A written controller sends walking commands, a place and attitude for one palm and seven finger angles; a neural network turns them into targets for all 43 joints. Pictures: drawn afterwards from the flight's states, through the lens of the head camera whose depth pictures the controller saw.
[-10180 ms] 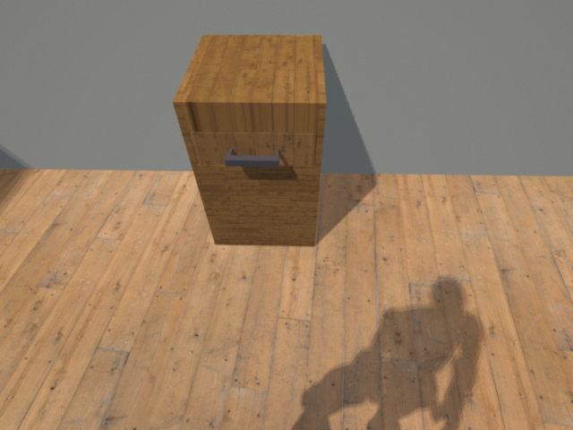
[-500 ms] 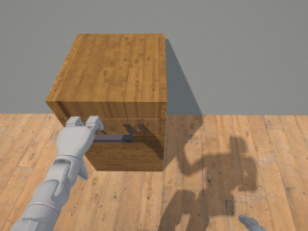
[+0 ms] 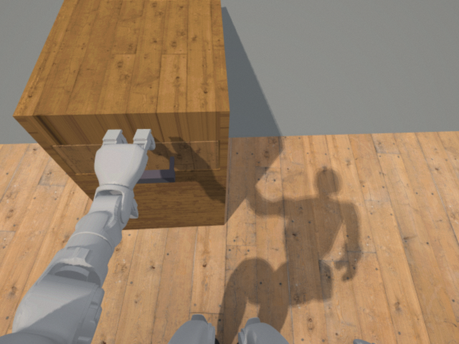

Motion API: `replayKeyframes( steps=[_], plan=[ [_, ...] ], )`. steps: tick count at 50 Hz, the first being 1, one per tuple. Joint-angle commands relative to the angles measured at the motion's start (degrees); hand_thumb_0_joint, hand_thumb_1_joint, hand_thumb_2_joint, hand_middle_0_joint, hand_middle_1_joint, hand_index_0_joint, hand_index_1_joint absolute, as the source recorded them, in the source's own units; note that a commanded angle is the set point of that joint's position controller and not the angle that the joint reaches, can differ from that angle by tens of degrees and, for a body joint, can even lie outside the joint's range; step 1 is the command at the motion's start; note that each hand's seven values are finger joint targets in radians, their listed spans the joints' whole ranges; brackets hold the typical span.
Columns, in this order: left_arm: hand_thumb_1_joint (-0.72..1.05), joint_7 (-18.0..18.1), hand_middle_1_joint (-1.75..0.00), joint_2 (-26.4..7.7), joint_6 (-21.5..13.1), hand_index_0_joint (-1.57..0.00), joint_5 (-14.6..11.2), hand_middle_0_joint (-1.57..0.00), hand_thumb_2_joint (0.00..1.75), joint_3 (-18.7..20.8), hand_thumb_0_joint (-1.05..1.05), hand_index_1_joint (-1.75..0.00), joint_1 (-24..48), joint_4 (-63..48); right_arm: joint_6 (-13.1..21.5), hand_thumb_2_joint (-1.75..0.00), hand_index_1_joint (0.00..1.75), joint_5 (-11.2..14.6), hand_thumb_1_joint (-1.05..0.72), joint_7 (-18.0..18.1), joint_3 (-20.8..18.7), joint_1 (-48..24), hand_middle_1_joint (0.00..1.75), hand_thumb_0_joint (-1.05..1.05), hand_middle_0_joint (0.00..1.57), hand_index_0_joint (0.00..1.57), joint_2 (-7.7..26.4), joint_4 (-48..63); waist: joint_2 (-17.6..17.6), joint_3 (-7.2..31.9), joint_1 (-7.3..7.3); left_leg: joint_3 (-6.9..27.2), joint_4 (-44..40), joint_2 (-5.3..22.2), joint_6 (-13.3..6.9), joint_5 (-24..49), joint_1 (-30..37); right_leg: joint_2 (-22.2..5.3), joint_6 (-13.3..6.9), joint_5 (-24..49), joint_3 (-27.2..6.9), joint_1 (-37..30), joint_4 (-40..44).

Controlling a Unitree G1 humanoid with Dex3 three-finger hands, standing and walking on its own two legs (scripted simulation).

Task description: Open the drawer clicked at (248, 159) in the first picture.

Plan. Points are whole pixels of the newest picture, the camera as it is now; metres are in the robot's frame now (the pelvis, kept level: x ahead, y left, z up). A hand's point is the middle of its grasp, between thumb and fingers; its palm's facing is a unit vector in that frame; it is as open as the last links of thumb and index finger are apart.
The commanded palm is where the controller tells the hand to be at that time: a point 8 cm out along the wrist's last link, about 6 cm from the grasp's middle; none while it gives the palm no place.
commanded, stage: move the hooked fingers above the handle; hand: left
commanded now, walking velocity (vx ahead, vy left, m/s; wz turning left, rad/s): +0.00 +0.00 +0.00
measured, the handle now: (141, 169) +0.53 +0.21 -0.16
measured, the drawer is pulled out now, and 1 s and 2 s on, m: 0.00 0.00 0.00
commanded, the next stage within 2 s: none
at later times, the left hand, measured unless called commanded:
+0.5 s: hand (153, 171) +0.49 +0.16 -0.10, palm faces +0.09 -0.06 -0.99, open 13.7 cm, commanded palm +0.46 +0.19 -0.04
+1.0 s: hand (157, 173) +0.48 +0.16 -0.11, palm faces +0.05 -0.10 -0.99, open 13.9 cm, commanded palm +0.46 +0.19 -0.04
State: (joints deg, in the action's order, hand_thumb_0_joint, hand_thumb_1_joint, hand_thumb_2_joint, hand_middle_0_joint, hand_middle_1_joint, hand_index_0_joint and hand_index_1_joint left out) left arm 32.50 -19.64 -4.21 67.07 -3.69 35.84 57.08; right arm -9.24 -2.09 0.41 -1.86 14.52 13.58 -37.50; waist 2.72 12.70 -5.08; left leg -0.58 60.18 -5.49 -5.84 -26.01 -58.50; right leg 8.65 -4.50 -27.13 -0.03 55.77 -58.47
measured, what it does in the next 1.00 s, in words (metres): lowers itself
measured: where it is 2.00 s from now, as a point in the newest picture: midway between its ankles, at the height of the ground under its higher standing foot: outside the picture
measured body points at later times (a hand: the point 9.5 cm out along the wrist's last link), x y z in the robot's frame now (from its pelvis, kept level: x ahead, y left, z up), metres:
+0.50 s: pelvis -0.02 +0.00 -0.06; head +0.15 +0.02 +0.36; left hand +0.47 +0.17 -0.05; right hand +0.01 -0.27 -0.18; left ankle +0.01 +0.05 -0.66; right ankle -0.01 -0.08 -0.66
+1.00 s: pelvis -0.02 +0.00 -0.06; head +0.14 +0.02 +0.36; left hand +0.48 +0.16 -0.05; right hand +0.02 -0.28 -0.17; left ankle +0.01 +0.05 -0.66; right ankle -0.01 -0.08 -0.66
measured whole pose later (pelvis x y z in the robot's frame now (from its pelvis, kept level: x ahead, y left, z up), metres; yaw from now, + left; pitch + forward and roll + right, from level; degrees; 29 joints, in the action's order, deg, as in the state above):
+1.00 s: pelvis -0.02 +0.00 -0.06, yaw -2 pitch +33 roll -5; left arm 35.3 -21.7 -4.3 68.7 0.4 46.4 62.3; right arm -7.4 -3.5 -0.2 -1.2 15.9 16.0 -36.0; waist 4.2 13.6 -9.6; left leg -0.5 76.7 -4.0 -6.3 -31.0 -78.6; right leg 10.0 -4.4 -31.3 3.0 75.2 -73.2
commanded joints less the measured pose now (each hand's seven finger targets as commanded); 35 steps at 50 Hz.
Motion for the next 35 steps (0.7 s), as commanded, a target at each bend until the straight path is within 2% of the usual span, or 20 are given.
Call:
replayKeyframes(
  steps=[1, 2, 5, 6, 7, 8, 9, 11, 12, 13, 14, 15, 18, 21, 22, 23, 27, 30, 32, 35],
  plan=[
    [-0.50, 5.3, -1.20, -15.6, 6.2, -0.30, -1.1, -0.30, 0.30, 6.7, 0.00, -1.20, 19.8, -0.5, 1.5, -0.90, 0.30, -0.5, -0.90, -0.4, -2.7, 5.0, 0.30, 0.00, 0.20, 0.20, 8.7, 4.4, -1.6, 24.1, 0.25, 3.9, -2.8, 3.1, 2.9, 19.2, 12.8, -3.5, 1.0, 18.4, -4.2, -9.4, 5.1],
    [-0.50, 5.0, -1.20, -16.8, 7.0, -0.30, -1.3, -0.30, 0.30, 7.3, 0.00, -1.20, 19.8, 0.4, 1.6, -0.90, 0.30, -0.4, -0.90, -0.5, -2.8, 5.9, 0.30, 0.00, 0.20, 0.20, 9.2, 4.2, -2.0, 25.5, 0.10, 3.7, -2.3, 3.3, 2.8, 19.9, 12.9, -3.6, 1.2, 19.9, -4.2, -10.3, 4.7],
    [-0.50, 1.6, -1.20, -13.1, 7.3, -0.30, -2.6, -0.30, 0.30, 3.4, 0.00, -1.20, 22.3, 0.0, 2.3, -0.90, 0.30, 0.1, -0.90, -0.9, -3.1, 7.8, 0.30, 0.00, 0.20, 0.20, 9.6, 3.8, -0.9, 28.5, -1.72, 3.9, -1.4, 3.7, 2.7, 21.4, 14.6, -3.6, 1.8, 22.6, -4.1, -10.5, 4.5],
    [-0.50, 0.1, -1.20, -11.4, 6.4, -0.30, -3.1, -0.30, 0.30, 1.7, 0.00, -1.20, 24.1, -0.9, 2.6, -0.90, 0.30, 0.1, -0.90, -0.9, -3.3, 8.2, 0.30, 0.00, 0.20, 0.20, 9.7, 3.6, -0.2, 29.3, -2.76, 4.8, -0.9, 4.1, 2.7, 22.7, 16.5, -3.6, 1.9, 22.0, -3.5, -8.1, 3.7],
    [-0.50, -1.0, -1.20, -11.3, 5.3, -0.30, -3.5, -0.30, 0.30, 1.7, 0.00, -1.20, 24.0, -1.7, 2.9, -0.90, 0.30, 0.1, -0.90, -0.8, -3.4, 9.1, 0.30, 0.00, 0.20, 0.20, 9.9, 3.1, 0.7, 29.0, -2.69, 4.7, -0.3, 4.4, 2.7, 22.7, 17.6, -3.4, 1.9, 21.5, -3.3, -6.8, 3.7],
    [-0.50, -2.1, -1.20, -9.7, 3.9, -0.30, -3.6, -0.30, 0.30, -0.3, 0.00, -1.20, 26.6, -3.7, 3.0, -0.90, 0.30, 0.0, -0.90, -0.7, -3.6, 9.2, 0.30, 0.00, 0.20, 0.20, 9.9, 2.6, 0.4, 29.6, -4.00, 5.7, 0.4, 4.7, 2.7, 22.9, 18.5, -3.3, 2.0, 20.7, -3.2, -4.6, 3.2],
    [-0.50, -2.8, -1.20, -8.4, 2.4, -0.30, -3.7, -0.30, 0.30, -1.1, 0.00, -1.20, 27.2, -4.7, 3.3, -0.90, 0.30, -0.2, -0.90, -0.6, -3.8, 9.9, 0.30, 0.00, 0.20, 0.20, 9.9, 2.2, 1.7, 28.8, -4.08, 6.1, 0.9, 4.9, 2.8, 22.7, 19.4, -3.2, 1.8, 19.1, -2.8, -2.3, 2.8],
    [-0.50, -3.4, -1.20, -6.4, -0.7, -0.30, -3.0, -0.30, 0.30, -3.4, 0.00, -1.20, 32.9, -6.7, 3.8, -0.90, 0.30, -0.5, -0.90, -0.6, -4.1, 10.3, 0.30, 0.00, 0.20, 0.20, 9.6, 0.8, 3.1, 27.4, -6.13, 7.7, 2.3, 5.5, 3.1, 22.4, 19.4, -3.4, 1.7, 15.9, -2.0, 3.8, 1.2],
    [-0.50, -2.9, -1.20, -8.5, -2.2, -0.30, -2.1, -0.30, 0.30, -1.2, 0.00, -1.20, 32.5, -7.2, 3.9, -0.90, 0.30, -0.6, -0.90, -0.5, -4.3, 10.8, 0.30, 0.00, 0.20, 0.20, 10.0, 0.1, 3.8, 28.0, -5.14, 8.5, 3.3, 5.9, 3.5, 22.2, 19.7, -3.2, 1.5, 14.2, -1.7, 6.5, 0.0],
    [-0.50, -2.2, -1.20, -7.6, -3.1, -0.30, -1.5, -0.30, 0.30, -1.9, 0.00, -1.20, 33.2, -7.0, 4.0, -0.90, 0.30, -0.9, -0.90, -0.6, -4.3, 11.1, 0.30, 0.00, 0.20, 0.20, 9.9, -0.3, 5.8, 27.6, -5.62, 8.7, 4.2, 6.0, 3.9, 23.0, 19.8, -3.1, 1.3, 13.6, -1.3, 9.0, -0.8],
    [-0.50, -0.8, -1.20, -11.6, -3.6, -0.30, -0.3, -0.30, 0.30, 1.6, 0.00, -1.20, 33.4, -6.1, 3.8, -0.90, 0.30, -1.1, -0.90, -0.5, -4.3, 11.2, 0.30, 0.00, 0.20, 0.20, 10.2, -0.7, 6.0, 27.6, -4.86, 9.5, 5.1, 6.3, 4.5, 23.0, 18.9, -3.0, 0.9, 12.4, -0.9, 11.3, -2.2],
    [-0.50, 0.7, -1.20, -10.7, -3.4, -0.30, 0.2, -0.30, 0.30, 1.2, 0.00, -1.20, 33.9, -4.5, 3.8, -0.90, 0.30, -1.5, -0.90, -0.7, -4.1, 11.4, 0.30, 0.00, 0.20, 0.20, 10.0, -0.8, 6.3, 26.8, -5.16, 9.2, 5.9, 6.1, 4.5, 22.3, 16.8, -2.9, 0.9, 11.3, -0.5, 12.3, -3.0],
    [-0.50, 6.3, -1.20, -16.6, -0.2, -0.30, 2.0, -0.30, 0.30, 7.1, 0.00, -1.20, 34.4, 1.0, 3.5, -0.90, 0.30, -2.3, -0.90, -1.1, -3.3, 11.1, 0.30, 0.00, 0.20, 0.20, 10.5, -0.5, 7.4, 26.6, -4.21, 9.2, 7.9, 6.1, 5.1, 21.7, 11.1, -2.9, 0.6, 10.0, 0.2, 14.8, -6.4],
    [-0.50, 9.8, -1.20, -22.6, 5.1, -0.30, 1.1, -0.30, 0.30, 12.3, 0.00, -1.20, 34.0, 0.5, 3.0, -0.90, 0.30, -2.3, -0.90, -1.8, -2.6, 9.9, 0.30, 0.00, 0.20, 0.20, 10.7, 1.6, 8.6, 33.4, -1.70, 7.7, 7.5, 5.7, 5.2, 24.9, 11.3, -3.2, 0.9, 14.7, -0.3, 7.8, -7.1],
    [-0.50, 10.0, -1.20, -22.5, 6.7, -0.30, 0.8, -0.30, 0.30, 12.3, 0.00, -1.20, 32.4, 0.4, 2.8, -0.90, 0.30, -2.0, -0.90, -2.1, -2.5, 10.0, 0.30, 0.00, 0.20, 0.20, 10.6, 2.5, 9.2, 36.4, -0.85, 7.1, 7.3, 5.6, 5.1, 26.5, 12.7, -3.2, 1.2, 17.3, -0.4, 4.9, -7.0],
    [-0.50, 9.7, -1.20, -22.6, 8.3, -0.30, 0.3, -0.30, 0.30, 12.1, 0.00, -1.20, 31.1, 0.7, 2.5, -0.90, 0.30, -1.7, -0.90, -2.3, -2.4, 10.1, 0.30, 0.00, 0.20, 0.20, 10.5, 2.9, 7.6, 37.3, -0.64, 7.2, 6.8, 5.6, 5.0, 27.4, 13.3, -3.1, 1.3, 19.3, -0.3, 2.4, -6.5],
    [-0.50, 7.1, -1.20, -23.9, 13.4, -0.30, -1.2, -0.30, 0.30, 10.1, 0.00, -1.20, 33.7, 0.7, 2.3, -0.90, 0.30, -0.3, -0.90, -1.8, -1.8, 9.8, 0.30, 0.00, 0.20, 0.20, 10.8, 3.1, 2.2, 37.8, -2.57, 6.5, 5.0, 5.1, 3.4, 21.5, 10.8, -3.4, 2.5, 19.5, -1.2, -3.8, -3.3],
    [-0.50, 1.6, -1.20, -20.4, 12.4, -0.30, -4.1, -0.30, 0.30, 5.8, 0.00, -1.20, 34.9, -0.5, 3.8, -0.90, 0.30, 0.7, -0.90, -0.7, -1.6, 10.4, 0.30, 0.00, 0.20, 0.20, 10.6, 3.3, 0.1, 35.3, -4.75, 5.4, 3.4, 4.9, 2.2, 15.3, 9.9, -3.7, 3.0, 16.4, -1.9, -6.8, 0.3],
    [-0.50, -2.5, -1.20, -13.8, 9.1, -0.30, -5.2, -0.30, 0.30, -0.1, 0.00, -1.20, 37.6, -2.7, 5.1, -0.90, 0.30, 0.9, -0.90, -0.2, -2.1, 11.1, 0.30, 0.00, 0.20, 0.20, 10.5, 2.1, 1.7, 32.8, -7.15, 6.5, 3.2, 5.5, 2.1, 13.6, 13.9, -3.7, 3.1, 12.9, -1.5, -1.2, 1.3],
    [-0.50, -7.0, -1.20, -3.0, 4.4, -0.30, -5.7, -0.30, 0.30, -8.8, 0.00, -1.20, 37.3, -1.8, 6.2, -0.90, 0.30, 0.6, -0.90, 0.2, -2.5, 11.5, 0.30, 0.00, 0.20, 0.20, 9.8, 0.4, 2.1, 23.6, -9.66, 7.9, 3.6, 5.8, 2.1, 9.2, 14.9, -3.6, 2.5, 6.4, -0.8, 7.8, 2.3]
  ],
)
